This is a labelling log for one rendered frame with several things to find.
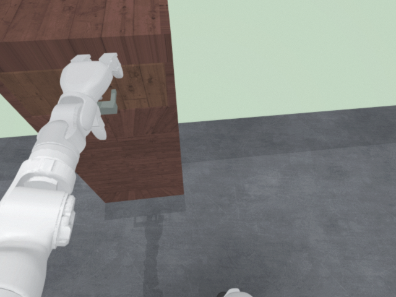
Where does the handle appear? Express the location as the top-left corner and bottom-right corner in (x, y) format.
(97, 89), (118, 115)

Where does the robot left hand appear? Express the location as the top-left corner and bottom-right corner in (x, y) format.
(60, 53), (123, 140)

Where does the cabinet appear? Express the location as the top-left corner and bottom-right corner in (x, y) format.
(0, 0), (184, 203)

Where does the robot left forearm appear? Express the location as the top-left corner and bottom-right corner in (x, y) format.
(0, 92), (97, 216)

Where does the robot left upper arm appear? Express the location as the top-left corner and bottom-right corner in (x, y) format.
(0, 186), (75, 297)

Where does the drawer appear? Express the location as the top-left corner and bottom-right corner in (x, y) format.
(0, 62), (168, 116)

